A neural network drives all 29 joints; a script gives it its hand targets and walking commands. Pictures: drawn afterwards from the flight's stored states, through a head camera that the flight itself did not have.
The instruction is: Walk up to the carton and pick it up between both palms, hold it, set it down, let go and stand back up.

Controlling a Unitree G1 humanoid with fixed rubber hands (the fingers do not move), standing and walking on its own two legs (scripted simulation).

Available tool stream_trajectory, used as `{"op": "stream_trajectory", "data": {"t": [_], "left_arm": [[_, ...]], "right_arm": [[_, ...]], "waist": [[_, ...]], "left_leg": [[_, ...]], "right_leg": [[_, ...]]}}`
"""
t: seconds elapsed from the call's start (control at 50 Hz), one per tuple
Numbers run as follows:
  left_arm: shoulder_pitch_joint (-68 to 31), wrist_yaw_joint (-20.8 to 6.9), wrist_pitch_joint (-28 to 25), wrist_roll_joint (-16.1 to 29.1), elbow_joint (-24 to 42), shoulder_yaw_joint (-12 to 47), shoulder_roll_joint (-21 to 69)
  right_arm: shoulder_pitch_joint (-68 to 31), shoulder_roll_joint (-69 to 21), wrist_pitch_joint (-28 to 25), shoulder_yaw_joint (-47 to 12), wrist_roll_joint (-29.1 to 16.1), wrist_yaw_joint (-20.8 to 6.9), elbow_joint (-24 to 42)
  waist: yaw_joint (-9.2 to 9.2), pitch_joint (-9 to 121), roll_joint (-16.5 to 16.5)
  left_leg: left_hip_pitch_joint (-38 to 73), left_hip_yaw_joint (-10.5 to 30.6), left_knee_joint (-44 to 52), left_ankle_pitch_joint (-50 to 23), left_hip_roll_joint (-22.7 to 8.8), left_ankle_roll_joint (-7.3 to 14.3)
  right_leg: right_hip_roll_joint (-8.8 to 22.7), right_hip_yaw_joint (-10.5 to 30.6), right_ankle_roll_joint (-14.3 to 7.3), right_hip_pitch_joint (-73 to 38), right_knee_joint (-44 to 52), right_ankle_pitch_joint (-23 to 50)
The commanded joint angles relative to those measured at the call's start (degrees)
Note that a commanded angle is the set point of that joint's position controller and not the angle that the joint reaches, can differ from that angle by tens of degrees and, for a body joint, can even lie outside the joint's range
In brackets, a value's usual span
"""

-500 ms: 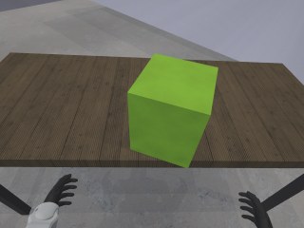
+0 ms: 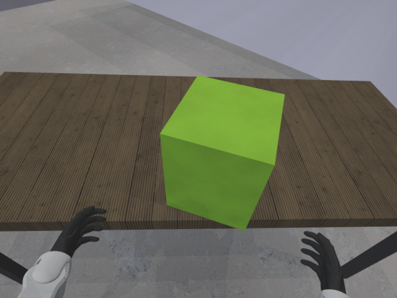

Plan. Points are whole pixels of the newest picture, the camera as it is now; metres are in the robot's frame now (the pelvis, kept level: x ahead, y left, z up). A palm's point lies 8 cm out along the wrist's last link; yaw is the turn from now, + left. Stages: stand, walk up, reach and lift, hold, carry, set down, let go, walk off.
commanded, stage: reach and lift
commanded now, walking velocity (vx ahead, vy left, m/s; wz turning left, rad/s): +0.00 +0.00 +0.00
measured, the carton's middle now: (221, 153) +0.41 -0.02 +0.05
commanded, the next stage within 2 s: none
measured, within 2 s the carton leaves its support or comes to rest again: neither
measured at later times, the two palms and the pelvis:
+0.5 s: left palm (63, 231) +0.22 +0.26 +0.05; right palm (312, 268) +0.17 -0.16 +0.05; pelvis +0.02 +0.01 +0.00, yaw +0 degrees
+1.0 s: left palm (72, 188) +0.28 +0.26 +0.10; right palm (309, 228) +0.22 -0.16 +0.08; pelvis +0.03 +0.01 +0.00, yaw +0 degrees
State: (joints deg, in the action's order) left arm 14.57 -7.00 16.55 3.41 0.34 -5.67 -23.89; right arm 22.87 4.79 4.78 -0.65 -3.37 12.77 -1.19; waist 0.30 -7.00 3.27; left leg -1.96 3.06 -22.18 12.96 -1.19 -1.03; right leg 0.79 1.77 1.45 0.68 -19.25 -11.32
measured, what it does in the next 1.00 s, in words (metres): stands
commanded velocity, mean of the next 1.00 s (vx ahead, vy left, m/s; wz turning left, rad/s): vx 0.00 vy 0.00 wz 0.00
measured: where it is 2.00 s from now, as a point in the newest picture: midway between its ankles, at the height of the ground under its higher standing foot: outside the picture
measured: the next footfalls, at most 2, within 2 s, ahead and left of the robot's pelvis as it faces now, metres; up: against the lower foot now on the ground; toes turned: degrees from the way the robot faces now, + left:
none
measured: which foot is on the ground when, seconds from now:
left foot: down 0.00-1.00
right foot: down 0.00-1.00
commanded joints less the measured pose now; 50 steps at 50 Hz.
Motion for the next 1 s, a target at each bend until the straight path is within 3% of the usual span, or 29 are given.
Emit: {"op": "stream_trajectory", "data": {"t": [0.0, 0.1, 0.12, 0.16, 0.3, 0.42, 0.46, 0.48, 0.52, 0.54, 0.6, 0.62, 0.7, 0.74, 0.84, 0.86, 0.92, 0.98], "left_arm": [[2.14, -1.97, -3.15, 6.76, 11.23, -4.15, -10.35], [5.07, -3.15, -5.28, 7.18, 12.65, -4.45, -10.33], [5.88, -3.33, -5.59, 7.03, 14.04, -5.38, -10.78], [7.77, -3.53, -6.8, 8.03, 17.0, -5.19, -11.61], [9.8, -3.95, -10.85, 9.31, 20.05, -5.45, -12.11], [7.48, -4.2, -11.0, 11.42, 20.25, -5.46, -13.4], [5.87, -4.12, -10.08, 12.61, 21.14, -4.98, -13.58], [5.03, -3.98, -9.63, 12.73, 19.82, -5.17, -13.16], [2.4, -3.59, -8.81, 13.18, 20.73, -5.02, -13.36], [1.26, -3.21, -8.3, 13.33, 21.66, -4.06, -12.92], [-2.68, -2.9, -6.79, 15.12, 22.23, -3.24, -14.23], [-4.91, -2.59, -6.32, 15.27, 22.95, -3.5, -14.95], [-10.25, -1.17, -4.63, 16.91, 23.53, -3.18, -15.83], [-11.2, -0.8, -3.07, 17.12, 25.25, -3.43, -15.7], [-15.02, -1.86, 3.84, 15.85, 21.31, -5.08, -14.74], [-15.8, -2.19, 4.86, 15.42, 21.66, -5.21, -14.69], [-17.39, -2.35, 8.01, 14.65, 25.6, -5.92, -13.26], [-20.19, -3.0, 10.04, 14.23, 24.75, -6.65, -13.11]], "right_arm": [[9.62, -1.58, -1.18, -2.16, -4.42, 2.0, 20.54], [12.49, -1.69, -3.7, -3.88, -5.7, 3.68, 22.8], [13.85, -2.42, -4.15, -5.1, -6.01, 4.12, 24.54], [14.63, -3.0, -5.37, -5.83, -6.77, 4.65, 26.29], [18.33, -3.72, -8.71, -7.73, -7.39, 6.38, 27.38], [16.59, -4.95, -7.84, -9.34, -7.1, 7.9, 30.64], [13.77, -3.52, -6.38, -8.95, -6.91, 8.17, 32.28], [12.04, -4.19, -5.58, -9.33, -7.09, 8.01, 32.62], [9.93, -3.91, -3.88, -8.03, -6.94, 7.74, 33.79], [8.65, -4.39, -2.54, -8.17, -7.35, 7.45, 33.68], [4.13, -2.59, 1.17, -6.27, -6.18, 7.41, 36.31], [3.2, -3.04, 2.4, -6.01, -6.55, 7.42, 36.02], [-3.89, -2.35, 6.61, -3.49, -6.04, 6.73, 40.4], [-4.25, -2.06, 8.81, -3.38, -6.63, 6.97, 40.66], [-9.17, -0.71, 14.31, -2.53, -7.92, 7.78, 40.16], [-8.71, -1.08, 15.39, -2.91, -8.36, 8.11, 40.16], [-9.83, 0.1, 16.65, -2.13, -9.13, 8.63, 41.72], [-12.48, 1.53, 17.8, -1.27, -9.15, 9.01, 41.41]], "waist": [[-3.92, 3.56, -5.58], [-4.35, 4.67, -7.58], [-5.46, 5.59, -8.3], [-5.41, 7.41, -9.14], [-5.93, 7.54, -10.91], [-6.08, 5.86, -10.0], [-5.25, 5.31, -9.78], [-6.43, 5.03, -9.84], [-6.02, 5.04, -10.17], [-6.2, 5.01, -12.14], [-4.66, 5.04, -10.86], [-4.5, 4.92, -12.53], [-3.59, 6.24, -11.53], [-3.25, 6.68, -12.16], [-2.82, 5.62, -11.06], [-2.01, 5.45, -11.15], [-1.13, 8.19, -11.6], [-1.0, 10.0, -11.04]], "left_leg": [[4.39, -10.51, 4.8, -7.89, 1.43, 0.53], [5.68, -9.84, 3.47, -13.12, 1.82, -0.55], [5.59, -10.04, 3.4, -14.18, 2.01, -0.5], [6.26, -9.66, 2.77, -17.31, 1.74, -1.28], [7.79, -8.12, 1.47, -19.25, 1.34, -2.75], [6.0, -7.58, 2.07, -12.08, 0.61, -2.22], [5.27, -7.25, 2.13, -10.71, 0.45, -1.8], [3.72, -7.33, 2.41, -8.25, 0.52, -1.42], [1.69, -7.35, 3.16, -5.69, 0.28, -1.12], [0.99, -7.36, 4.06, -5.06, -0.12, -1.09], [-1.56, -7.3, 5.23, -1.01, -0.6, -0.43], [-2.6, -7.4, 5.56, -0.15, -0.32, -0.24], [-6.21, -7.52, 6.14, 2.76, -0.44, 0.74], [-5.87, -7.61, 5.88, 0.95, 0.04, 0.7], [-4.48, -7.67, 5.42, -3.09, 0.4, 0.65], [-3.25, -7.75, 5.51, -3.86, 0.61, 0.72], [-1.28, -7.52, 4.89, -11.39, 0.82, -0.51], [0.93, -7.41, 3.79, -15.19, 0.94, -0.9]], "right_leg": [[0.96, 0.2, 0.25, 2.16, 6.54, 10.39], [0.46, -0.66, 0.47, 1.73, 5.83, 15.97], [0.22, -0.5, 0.66, 0.64, 5.91, 17.0], [0.03, -1.08, 0.56, -0.03, 5.24, 20.15], [-0.33, -1.9, -0.04, 0.46, 5.41, 21.3], [0.46, -1.49, -0.8, 1.83, 5.96, 16.05], [0.53, -1.41, -1.19, 2.3, 6.04, 15.01], [0.71, -1.09, -1.25, 2.28, 6.27, 11.79], [0.69, -0.88, -2.25, 2.4, 5.94, 8.32], [0.83, -0.97, -2.79, 1.82, 5.98, 7.43], [1.02, -0.56, -2.94, 0.78, 5.77, 4.37], [1.24, -0.3, -3.1, 0.83, 5.52, 3.72], [1.15, 0.28, -3.29, 0.69, 4.39, 0.72], [1.63, 0.88, -2.59, -0.11, 4.06, 3.84], [1.9, 0.96, -2.35, -1.54, 4.09, 10.86], [2.25, 0.98, -2.03, -1.24, 4.37, 12.75], [1.4, -0.04, -1.66, -3.64, 3.53, 19.69], [1.36, -0.4, -0.87, -4.18, 2.44, 25.49]]}}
